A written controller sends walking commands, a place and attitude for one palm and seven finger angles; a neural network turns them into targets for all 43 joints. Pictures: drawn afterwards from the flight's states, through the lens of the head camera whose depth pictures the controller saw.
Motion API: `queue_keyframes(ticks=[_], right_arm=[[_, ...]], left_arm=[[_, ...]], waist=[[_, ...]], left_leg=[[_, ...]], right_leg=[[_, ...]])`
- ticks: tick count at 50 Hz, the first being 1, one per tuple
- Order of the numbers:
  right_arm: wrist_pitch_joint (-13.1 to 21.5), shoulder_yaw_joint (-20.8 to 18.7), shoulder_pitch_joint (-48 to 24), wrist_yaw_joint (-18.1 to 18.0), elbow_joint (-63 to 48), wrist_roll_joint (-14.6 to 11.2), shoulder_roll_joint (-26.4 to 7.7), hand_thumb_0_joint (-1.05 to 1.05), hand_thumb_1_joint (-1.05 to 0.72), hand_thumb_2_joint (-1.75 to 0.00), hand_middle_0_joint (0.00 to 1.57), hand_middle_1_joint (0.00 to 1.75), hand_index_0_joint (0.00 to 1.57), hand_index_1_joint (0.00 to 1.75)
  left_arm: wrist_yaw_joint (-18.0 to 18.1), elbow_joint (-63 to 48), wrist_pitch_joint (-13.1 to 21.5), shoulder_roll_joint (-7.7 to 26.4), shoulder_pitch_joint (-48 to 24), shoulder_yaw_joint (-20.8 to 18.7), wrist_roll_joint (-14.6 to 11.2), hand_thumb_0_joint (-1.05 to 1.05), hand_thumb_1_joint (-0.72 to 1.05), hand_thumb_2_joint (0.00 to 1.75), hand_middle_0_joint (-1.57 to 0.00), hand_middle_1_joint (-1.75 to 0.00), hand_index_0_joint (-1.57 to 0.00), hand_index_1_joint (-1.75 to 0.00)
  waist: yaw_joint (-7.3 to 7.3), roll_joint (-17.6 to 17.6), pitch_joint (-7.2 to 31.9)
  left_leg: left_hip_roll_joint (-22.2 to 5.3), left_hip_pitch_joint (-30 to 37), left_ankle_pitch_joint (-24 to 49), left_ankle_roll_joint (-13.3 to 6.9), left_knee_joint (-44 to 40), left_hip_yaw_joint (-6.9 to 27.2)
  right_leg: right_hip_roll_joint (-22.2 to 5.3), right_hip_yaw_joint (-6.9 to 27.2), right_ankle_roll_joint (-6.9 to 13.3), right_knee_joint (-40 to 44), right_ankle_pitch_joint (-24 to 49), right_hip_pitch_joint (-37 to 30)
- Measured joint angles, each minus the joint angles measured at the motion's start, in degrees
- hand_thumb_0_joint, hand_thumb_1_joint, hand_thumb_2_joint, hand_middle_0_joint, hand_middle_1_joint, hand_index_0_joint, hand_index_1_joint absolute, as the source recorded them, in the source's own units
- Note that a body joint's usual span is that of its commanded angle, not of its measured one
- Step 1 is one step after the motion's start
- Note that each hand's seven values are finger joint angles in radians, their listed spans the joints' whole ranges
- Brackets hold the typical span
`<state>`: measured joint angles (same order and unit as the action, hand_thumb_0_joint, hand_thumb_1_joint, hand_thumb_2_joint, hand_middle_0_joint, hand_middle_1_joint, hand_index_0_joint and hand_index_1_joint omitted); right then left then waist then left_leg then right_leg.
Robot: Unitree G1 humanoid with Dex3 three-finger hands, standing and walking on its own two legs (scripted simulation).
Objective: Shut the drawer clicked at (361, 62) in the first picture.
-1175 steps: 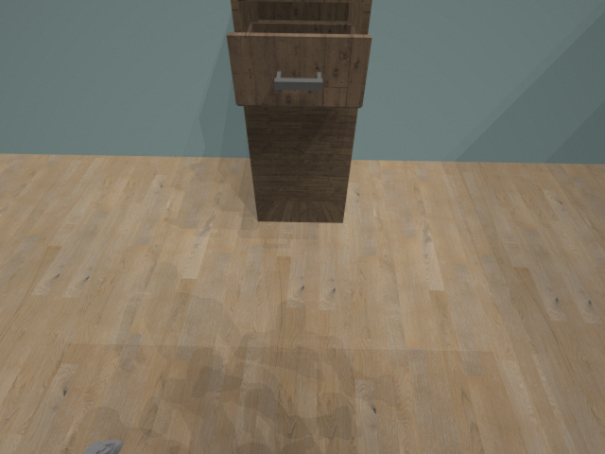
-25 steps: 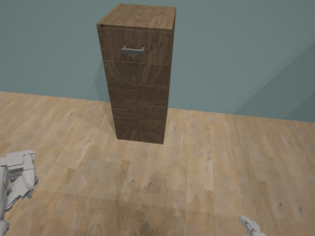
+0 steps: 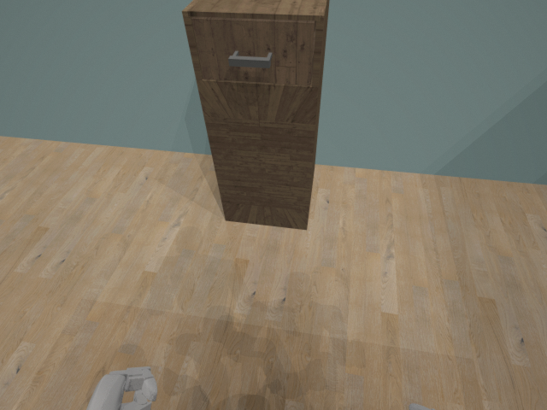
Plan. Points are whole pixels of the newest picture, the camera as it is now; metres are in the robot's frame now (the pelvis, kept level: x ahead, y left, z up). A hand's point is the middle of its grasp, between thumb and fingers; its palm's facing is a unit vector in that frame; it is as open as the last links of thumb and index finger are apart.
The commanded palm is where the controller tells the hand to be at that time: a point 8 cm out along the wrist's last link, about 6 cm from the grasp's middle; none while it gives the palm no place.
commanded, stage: let the arm hang, fingers relaxed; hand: left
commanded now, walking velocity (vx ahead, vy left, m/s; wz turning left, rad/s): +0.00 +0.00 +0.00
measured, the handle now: (251, 58) +1.00 +0.10 +0.06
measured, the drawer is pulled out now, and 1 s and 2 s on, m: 0.00 0.00 0.00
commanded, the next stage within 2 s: look to check the result in 0.90 s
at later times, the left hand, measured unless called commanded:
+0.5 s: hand out of the picture -0.02 +0.21 -0.15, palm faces +0.00 -0.97 -0.23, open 6.5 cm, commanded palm none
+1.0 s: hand out of the picture +0.00 +0.18 -0.15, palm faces -0.01 -0.98 -0.21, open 7.3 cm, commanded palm none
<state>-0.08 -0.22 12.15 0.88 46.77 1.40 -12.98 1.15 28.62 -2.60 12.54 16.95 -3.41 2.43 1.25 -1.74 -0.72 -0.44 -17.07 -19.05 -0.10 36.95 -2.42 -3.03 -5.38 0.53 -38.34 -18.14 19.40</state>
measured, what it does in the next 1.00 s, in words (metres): stands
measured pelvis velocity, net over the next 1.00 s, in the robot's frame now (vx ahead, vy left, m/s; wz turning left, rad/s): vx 0.00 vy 0.01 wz -0.04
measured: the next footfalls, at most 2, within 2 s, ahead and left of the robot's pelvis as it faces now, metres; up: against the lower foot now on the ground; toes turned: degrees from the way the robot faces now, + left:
none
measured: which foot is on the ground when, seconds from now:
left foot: down 0.00-1.00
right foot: down 0.00-1.00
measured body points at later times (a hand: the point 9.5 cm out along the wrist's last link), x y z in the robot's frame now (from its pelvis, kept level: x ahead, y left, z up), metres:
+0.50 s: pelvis +0.00 +0.02 +0.02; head +0.01 +0.01 +0.47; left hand -0.01 +0.26 -0.13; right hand -0.01 -0.19 -0.15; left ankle +0.01 +0.12 -0.72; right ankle +0.02 -0.11 -0.72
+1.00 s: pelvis +0.00 +0.01 +0.02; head +0.02 -0.01 +0.47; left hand +0.01 +0.23 -0.14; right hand -0.04 -0.20 -0.15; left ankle +0.01 +0.12 -0.72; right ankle +0.02 -0.11 -0.72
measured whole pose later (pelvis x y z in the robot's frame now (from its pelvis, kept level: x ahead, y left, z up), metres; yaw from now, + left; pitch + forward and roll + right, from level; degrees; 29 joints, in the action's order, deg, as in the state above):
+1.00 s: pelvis +0.00 +0.01 +0.02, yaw -2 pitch -2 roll +0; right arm -0.1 -0.5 19.3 -2.1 64.9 0.7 -7.4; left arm 1.9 65.2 0.2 7.4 16.0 -0.9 0.9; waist 0.6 -1.4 -3.3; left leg -0.8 -8.4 -13.1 -0.6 23.4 -4.8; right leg -1.7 -3.4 0.4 -24.6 -11.1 11.6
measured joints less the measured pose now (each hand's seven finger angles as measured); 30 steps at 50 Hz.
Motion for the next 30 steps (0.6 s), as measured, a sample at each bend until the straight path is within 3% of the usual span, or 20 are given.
queue_keyframes(ticks=[3, 6, 14, 23, 30], right_arm=[[-0.44, 0.57, 1.46, -0.52, 2.06, 0.14, 1.48, 0.01, -0.91, -0.89, 0.2, 0.3, 0.2, 0.3], [-0.73, 1.1, 3.3, -1.05, 4.95, 0.06, 2.53, 0.01, -0.91, -0.89, 0.2, 0.3, 0.2, 0.3], [-1.4, 0.41, 5.69, -1.84, 10.71, -0.36, 2.48, 0.01, -0.91, -0.9, 0.2, 0.3, 0.2, 0.3], [-0.58, 0.5, 5.47, -2.18, 14.11, -0.7, 4.02, 0.01, -0.91, -0.89, 0.2, 0.3, 0.2, 0.3], [-0.15, 0.45, 5.5, -2.47, 15.79, -0.67, 5.1, 0.01, -0.91, -0.89, 0.2, 0.3, 0.2, 0.3]], left_arm=[[0.73, 10.6, -0.7, -2.67, 0.39, 2.27, 0.0, 0.01, 0.91, 0.9, -1.17, -1.39, -1.16, -1.37], [1.19, 16.49, 0.14, -0.51, -0.48, 1.3, -0.57, 0.01, 0.9, 0.9, -1.07, -1.34, -1.06, -1.26], [0.06, 28.15, 0.77, 0.54, 1.11, 2.37, -1.34, 0.01, 0.91, 0.9, -0.77, -0.97, -0.76, -0.93], [0.27, 34.28, 1.44, -1.87, 1.32, 3.18, -1.47, 0.0, 0.91, 0.9, -0.42, -0.55, -0.41, -0.55], [0.46, 35.5, 1.99, -4.22, -0.11, 3.35, -1.43, 0.0, 0.91, 0.9, -0.26, -0.37, -0.25, -0.37]], waist=[[0.31, 2.64, -1.73], [-0.79, 3.8, -3.01], [-1.76, 1.32, -3.03], [-1.72, 0.13, -2.36], [-1.46, 0.34, -1.77]], left_leg=[[-0.08, 1.7, 1.08, -0.2, -2.46, -0.47], [-0.58, 2.76, 2.69, -0.24, -5.04, -0.07], [-0.17, 5.09, 5.04, -1.11, -9.76, -0.63], [0.75, 7.34, 6.01, -1.85, -12.37, -2.03], [0.98, 8.34, 6.22, -1.92, -13.22, -2.67]], right_leg=[[0.28, 0.39, 0.08, 2.59, 1.36, -1.61], [1.01, -0.13, 0.18, 6.75, 3.71, -3.51], [1.0, 0.28, -0.62, 13.33, 7.37, -6.53], [0.23, 1.69, -1.37, 14.26, 7.92, -7.56], [0.05, 2.35, -1.49, 13.92, 7.73, -7.78]])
